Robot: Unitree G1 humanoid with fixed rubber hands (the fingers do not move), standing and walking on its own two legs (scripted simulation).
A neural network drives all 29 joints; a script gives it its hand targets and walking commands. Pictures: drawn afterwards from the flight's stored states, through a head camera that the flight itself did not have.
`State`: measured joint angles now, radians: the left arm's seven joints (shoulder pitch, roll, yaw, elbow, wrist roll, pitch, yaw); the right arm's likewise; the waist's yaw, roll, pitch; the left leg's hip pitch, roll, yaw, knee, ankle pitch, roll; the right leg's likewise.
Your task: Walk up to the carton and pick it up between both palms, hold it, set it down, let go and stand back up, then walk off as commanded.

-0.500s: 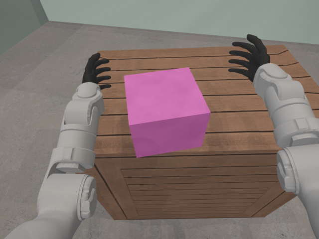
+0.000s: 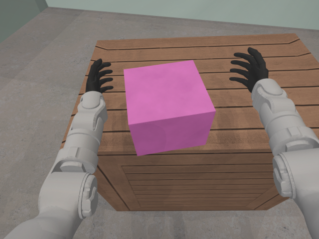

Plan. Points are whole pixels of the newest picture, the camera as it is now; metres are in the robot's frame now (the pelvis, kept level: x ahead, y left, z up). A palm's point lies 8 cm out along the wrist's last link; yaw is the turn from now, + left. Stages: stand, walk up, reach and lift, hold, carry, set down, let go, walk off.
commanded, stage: reach and lift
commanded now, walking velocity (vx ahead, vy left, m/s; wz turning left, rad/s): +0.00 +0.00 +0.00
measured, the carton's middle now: (165, 107) +0.44 +0.04 +0.07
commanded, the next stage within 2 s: none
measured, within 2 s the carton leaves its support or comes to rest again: neither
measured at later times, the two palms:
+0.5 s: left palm (106, 97) +0.43 +0.19 +0.11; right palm (238, 82) +0.48 -0.15 +0.12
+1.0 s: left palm (108, 101) +0.43 +0.19 +0.10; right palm (219, 85) +0.47 -0.10 +0.12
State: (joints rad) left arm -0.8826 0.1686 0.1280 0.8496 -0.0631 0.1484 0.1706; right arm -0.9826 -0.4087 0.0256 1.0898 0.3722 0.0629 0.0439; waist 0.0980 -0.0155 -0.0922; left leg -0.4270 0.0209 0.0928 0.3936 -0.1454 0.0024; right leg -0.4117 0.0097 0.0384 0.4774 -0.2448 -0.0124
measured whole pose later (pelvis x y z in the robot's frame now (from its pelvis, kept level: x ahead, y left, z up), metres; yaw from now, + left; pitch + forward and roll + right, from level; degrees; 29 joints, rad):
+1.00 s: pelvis +0.00 +0.00 +0.00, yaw +0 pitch +14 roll +1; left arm -0.89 0.05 0.24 0.96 -0.03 0.00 0.20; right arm -1.04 -0.17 -0.05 1.16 0.18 -0.01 -0.06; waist 0.10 -0.02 -0.12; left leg -0.50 0.02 0.09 0.39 -0.14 0.00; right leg -0.48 0.01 0.04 0.48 -0.24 -0.01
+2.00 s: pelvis -0.01 +0.00 +0.00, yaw +0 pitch +10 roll +1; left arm -0.90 -0.04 0.49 0.96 0.23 0.03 0.16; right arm -0.96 -0.04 -0.49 1.13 -0.29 -0.10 0.04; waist 0.09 -0.03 -0.08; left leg -0.42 0.02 0.09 0.39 -0.14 0.00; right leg -0.40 0.01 0.04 0.46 -0.23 -0.01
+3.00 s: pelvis -0.03 +0.01 +0.00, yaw +0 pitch +1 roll +1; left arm -0.90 -0.05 0.45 0.95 0.23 0.20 0.18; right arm -0.91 -0.03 -0.49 1.13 -0.29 -0.12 0.01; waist 0.08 -0.05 -0.08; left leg -0.28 0.02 0.09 0.39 -0.13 0.00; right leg -0.25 0.01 0.04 0.46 -0.22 -0.01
